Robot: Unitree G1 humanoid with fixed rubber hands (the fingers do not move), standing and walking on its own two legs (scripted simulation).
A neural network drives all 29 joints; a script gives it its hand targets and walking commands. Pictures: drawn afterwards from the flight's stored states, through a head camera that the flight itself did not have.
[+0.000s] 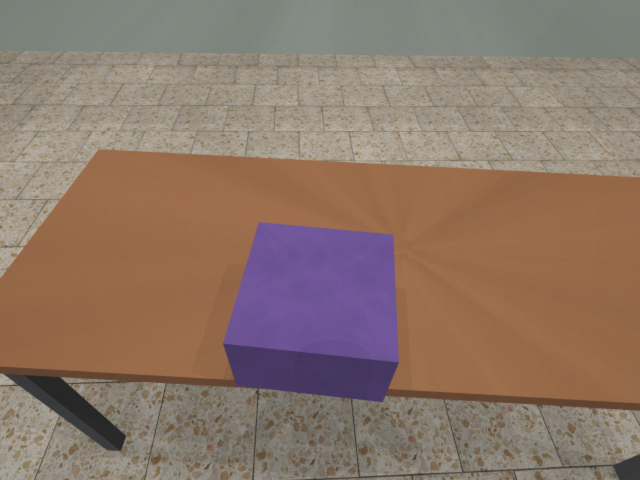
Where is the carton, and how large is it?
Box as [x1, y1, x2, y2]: [223, 222, 398, 401]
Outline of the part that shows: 259,222 223,342 236,385 382,401 398,363 392,234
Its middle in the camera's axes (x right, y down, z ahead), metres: +0.00 +0.12 +0.64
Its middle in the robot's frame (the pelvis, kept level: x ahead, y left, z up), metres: +0.41 +0.00 -0.08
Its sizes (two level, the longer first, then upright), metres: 0.235 0.233 0.142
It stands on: a table, 0.64 m high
